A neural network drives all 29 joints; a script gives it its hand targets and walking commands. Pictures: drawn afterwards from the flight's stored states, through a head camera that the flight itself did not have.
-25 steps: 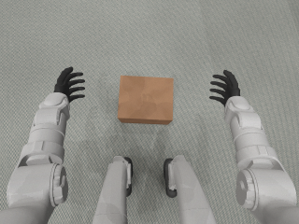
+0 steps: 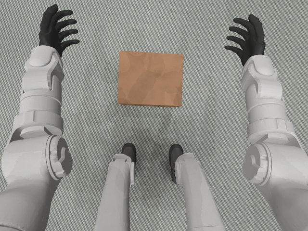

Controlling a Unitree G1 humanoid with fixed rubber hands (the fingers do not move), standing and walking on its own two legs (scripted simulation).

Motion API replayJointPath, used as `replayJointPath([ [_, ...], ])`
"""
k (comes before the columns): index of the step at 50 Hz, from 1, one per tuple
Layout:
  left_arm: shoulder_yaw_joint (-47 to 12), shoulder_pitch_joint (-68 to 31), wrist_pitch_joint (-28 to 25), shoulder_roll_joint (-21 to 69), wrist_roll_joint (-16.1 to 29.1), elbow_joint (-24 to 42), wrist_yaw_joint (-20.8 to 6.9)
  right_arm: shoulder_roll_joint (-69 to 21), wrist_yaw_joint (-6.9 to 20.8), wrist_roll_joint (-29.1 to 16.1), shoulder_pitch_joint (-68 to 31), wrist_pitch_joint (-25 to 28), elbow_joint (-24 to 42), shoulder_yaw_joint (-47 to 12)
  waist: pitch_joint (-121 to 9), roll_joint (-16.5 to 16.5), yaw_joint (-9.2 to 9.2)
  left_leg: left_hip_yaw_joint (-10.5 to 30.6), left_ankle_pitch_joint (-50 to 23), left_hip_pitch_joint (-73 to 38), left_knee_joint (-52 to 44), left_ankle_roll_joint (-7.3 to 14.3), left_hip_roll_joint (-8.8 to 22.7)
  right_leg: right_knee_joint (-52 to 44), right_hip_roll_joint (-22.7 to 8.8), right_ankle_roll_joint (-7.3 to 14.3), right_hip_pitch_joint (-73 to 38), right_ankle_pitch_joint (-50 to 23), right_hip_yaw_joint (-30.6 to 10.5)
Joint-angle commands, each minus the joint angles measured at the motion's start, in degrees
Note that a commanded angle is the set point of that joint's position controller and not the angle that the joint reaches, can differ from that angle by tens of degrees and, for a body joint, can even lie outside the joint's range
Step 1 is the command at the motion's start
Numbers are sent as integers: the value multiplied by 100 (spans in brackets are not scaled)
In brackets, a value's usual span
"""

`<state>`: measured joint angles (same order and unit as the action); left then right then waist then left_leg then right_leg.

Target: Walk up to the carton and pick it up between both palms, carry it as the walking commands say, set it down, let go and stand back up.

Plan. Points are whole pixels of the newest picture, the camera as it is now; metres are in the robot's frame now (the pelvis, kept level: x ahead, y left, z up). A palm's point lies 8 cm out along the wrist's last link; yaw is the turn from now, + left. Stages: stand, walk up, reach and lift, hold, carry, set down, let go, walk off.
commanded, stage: reach and lift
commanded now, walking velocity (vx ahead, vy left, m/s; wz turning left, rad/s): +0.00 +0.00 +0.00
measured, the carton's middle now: (150, 82) +0.50 +0.00 -0.57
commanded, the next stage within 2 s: none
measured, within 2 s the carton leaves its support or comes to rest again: neither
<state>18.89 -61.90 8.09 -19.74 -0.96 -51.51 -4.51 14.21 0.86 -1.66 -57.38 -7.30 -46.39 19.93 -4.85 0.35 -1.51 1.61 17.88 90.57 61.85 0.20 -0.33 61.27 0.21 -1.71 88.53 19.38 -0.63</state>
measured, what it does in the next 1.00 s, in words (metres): lowers itself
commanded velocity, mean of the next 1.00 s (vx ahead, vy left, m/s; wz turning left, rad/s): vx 0.00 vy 0.00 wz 0.00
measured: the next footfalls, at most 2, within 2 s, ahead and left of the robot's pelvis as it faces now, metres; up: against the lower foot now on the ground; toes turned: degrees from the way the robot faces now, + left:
none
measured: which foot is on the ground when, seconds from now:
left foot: down 0.00-1.00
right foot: down 0.00-1.00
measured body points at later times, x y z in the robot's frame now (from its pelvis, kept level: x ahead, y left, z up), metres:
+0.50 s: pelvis -0.04 -0.01 -0.13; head +0.29 +0.01 +0.17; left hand +0.51 +0.23 -0.25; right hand +0.50 -0.22 -0.25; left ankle +0.06 +0.11 -0.62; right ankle +0.05 -0.13 -0.62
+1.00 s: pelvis -0.05 -0.01 -0.24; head +0.31 +0.01 +0.02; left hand +0.51 +0.22 -0.40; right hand +0.50 -0.21 -0.40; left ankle +0.06 +0.11 -0.62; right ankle +0.05 -0.13 -0.62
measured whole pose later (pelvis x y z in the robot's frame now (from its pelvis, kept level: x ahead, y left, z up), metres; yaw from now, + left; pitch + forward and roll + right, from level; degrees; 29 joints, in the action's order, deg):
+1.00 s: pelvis -0.05 -0.01 -0.24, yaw -1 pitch +44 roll -2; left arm 9.9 -79.4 6.2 -26.6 8.1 -62.2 0.9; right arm 19.9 -5.5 -10.0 -76.3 -6.6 -57.9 11.9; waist 10.4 -1.1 -0.7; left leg 2.1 30.5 129.7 116.5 -0.8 -1.2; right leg 116.6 2.2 -2.7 127.6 32.8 -1.1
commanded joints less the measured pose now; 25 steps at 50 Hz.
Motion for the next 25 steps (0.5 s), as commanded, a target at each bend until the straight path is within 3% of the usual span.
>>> replayJointPath([
  [1,180,-1046,-145,-745,-72,480,-68,644,2,91,-859,118,622,152,-5693,266,5,8,-3070,-3735,75,-55,-172,-40,273,-43,-2185,-2614,214],
  [8,171,-1439,-172,-802,-54,97,-110,584,-95,125,-1388,64,288,174,-5233,103,1,-139,-1951,-2289,712,-107,-211,688,272,-95,-1422,-1756,263],
  [14,42,-1798,-65,-1014,51,70,2,757,-230,-19,-1734,-38,144,98,-5676,237,-7,-261,-1483,-1893,1559,-171,-254,1520,316,-153,-727,-1180,422],
  [25,-303,-2447,118,-1381,416,363,235,1133,-416,-438,-2347,-262,448,-291,-6293,323,67,-405,-821,-1242,2817,-176,-236,2801,348,-143,-108,-554,551],
])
